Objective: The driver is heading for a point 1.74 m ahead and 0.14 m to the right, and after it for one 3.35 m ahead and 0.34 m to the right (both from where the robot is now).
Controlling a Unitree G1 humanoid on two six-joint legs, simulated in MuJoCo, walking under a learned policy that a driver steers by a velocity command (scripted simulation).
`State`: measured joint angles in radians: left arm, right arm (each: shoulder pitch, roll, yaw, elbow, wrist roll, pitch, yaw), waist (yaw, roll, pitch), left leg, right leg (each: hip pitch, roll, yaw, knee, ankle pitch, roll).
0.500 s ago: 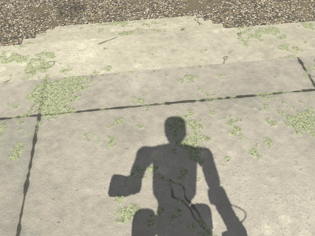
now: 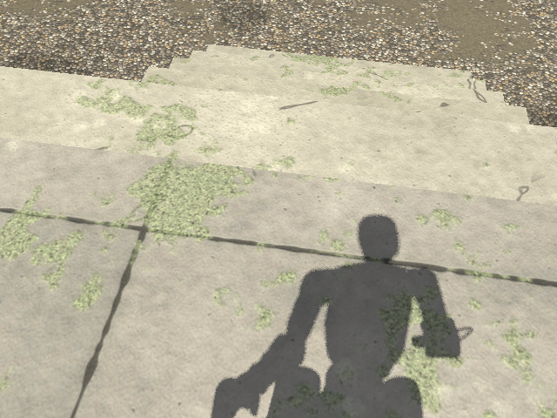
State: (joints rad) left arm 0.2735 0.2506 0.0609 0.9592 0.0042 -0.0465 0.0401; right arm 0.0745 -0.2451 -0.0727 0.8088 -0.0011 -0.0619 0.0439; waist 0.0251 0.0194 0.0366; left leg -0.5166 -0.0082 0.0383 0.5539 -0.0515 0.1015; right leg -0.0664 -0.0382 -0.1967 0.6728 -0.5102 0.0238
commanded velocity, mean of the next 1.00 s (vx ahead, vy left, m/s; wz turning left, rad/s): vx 0.05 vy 0.00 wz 0.09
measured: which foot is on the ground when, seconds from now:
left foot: down 0.00-1.00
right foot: up 0.00-0.38, down 0.40-1.00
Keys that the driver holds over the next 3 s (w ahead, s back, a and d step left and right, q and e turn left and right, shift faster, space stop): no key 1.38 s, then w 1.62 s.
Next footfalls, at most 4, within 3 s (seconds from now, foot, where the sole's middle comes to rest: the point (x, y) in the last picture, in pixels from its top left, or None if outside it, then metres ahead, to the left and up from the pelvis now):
0.40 right None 0.14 -0.16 -0.75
2.04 left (245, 392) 0.50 0.11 -0.75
2.58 right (336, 269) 0.84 -0.11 -0.75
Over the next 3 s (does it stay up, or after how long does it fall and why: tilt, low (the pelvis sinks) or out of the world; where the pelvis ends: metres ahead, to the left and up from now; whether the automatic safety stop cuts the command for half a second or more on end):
stays up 0.87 -0.02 0.03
